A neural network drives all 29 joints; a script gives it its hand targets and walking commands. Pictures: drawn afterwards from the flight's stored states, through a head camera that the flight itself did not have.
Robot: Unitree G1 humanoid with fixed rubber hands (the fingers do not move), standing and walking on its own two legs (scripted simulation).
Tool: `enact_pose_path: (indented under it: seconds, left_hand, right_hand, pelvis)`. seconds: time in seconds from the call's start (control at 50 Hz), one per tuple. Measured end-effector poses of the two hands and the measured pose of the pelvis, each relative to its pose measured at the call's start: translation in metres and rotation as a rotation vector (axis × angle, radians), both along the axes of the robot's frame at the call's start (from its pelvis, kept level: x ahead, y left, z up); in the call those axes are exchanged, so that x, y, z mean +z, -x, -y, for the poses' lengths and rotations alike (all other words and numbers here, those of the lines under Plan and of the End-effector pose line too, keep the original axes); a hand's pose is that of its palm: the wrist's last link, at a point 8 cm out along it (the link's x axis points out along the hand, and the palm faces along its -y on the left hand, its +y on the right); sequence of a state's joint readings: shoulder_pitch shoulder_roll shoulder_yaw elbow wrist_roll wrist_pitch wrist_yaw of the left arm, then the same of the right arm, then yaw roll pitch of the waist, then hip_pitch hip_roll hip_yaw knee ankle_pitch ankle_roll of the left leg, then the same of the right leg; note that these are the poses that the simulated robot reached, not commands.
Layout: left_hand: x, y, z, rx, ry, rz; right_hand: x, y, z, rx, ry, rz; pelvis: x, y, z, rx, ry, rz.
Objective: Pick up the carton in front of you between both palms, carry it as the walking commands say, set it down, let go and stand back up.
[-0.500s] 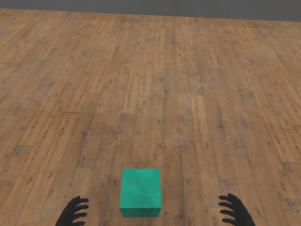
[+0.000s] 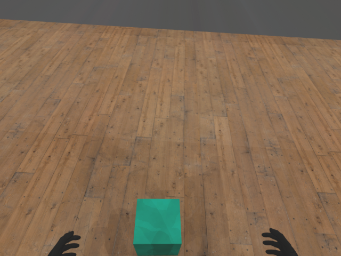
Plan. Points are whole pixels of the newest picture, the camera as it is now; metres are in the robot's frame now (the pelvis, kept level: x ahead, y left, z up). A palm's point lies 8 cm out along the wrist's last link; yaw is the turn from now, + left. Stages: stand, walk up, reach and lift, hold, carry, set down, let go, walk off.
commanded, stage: stand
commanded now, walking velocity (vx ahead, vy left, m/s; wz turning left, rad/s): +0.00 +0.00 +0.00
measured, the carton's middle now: (158, 227) +0.39 +0.05 -0.64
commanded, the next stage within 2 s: none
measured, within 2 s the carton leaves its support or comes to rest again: neither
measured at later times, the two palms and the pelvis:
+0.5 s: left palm out of the picture +0.14 +0.30 -0.10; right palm out of the picture +0.12 -0.28 -0.08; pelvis +0.01 +0.02 +0.00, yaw -1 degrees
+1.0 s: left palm out of the picture +0.08 +0.32 -0.10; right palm out of the picture +0.08 -0.29 -0.08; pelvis -0.01 +0.02 +0.01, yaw +0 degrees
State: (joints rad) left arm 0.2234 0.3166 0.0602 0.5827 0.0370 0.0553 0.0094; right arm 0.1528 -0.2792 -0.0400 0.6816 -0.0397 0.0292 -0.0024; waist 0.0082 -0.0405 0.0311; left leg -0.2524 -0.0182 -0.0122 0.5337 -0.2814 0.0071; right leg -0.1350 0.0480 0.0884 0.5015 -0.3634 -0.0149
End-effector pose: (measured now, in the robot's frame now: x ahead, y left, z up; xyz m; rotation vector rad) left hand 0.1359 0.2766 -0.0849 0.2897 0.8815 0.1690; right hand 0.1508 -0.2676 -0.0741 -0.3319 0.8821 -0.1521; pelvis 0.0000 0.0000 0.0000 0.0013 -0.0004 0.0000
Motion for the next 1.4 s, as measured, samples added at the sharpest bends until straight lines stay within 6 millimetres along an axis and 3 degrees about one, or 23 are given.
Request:
enact_pose_path:
  seconds: [0.14, 0.5, 0.94, 1.4]
  left_hand:
    - [-0.008, -0.002, -0.016, 0.004, -0.018, -0.036]
    - [-0.012, -0.003, -0.027, -0.021, -0.036, -0.082]
    - [-0.018, 0.054, -0.046, 0.019, -0.054, -0.203]
    - [-0.016, 0.069, -0.051, 0.034, -0.065, -0.217]
  right_hand:
    - [0.000, 0.005, 0.011, -0.036, 0.052, -0.040]
    - [-0.010, 0.034, 0.011, -0.086, 0.061, -0.123]
    - [-0.009, 0.068, 0.020, -0.099, 0.073, -0.185]
    - [-0.007, 0.080, 0.028, -0.103, 0.083, -0.216]
  pelvis:
    - [0.000, -0.008, -0.007, -0.009, 0.004, -0.013]
    - [0.003, -0.010, -0.018, -0.015, -0.002, 0.003]
    - [0.009, 0.010, -0.020, -0.005, 0.001, 0.034]
    - [0.011, 0.022, -0.018, 0.005, 0.006, 0.051]
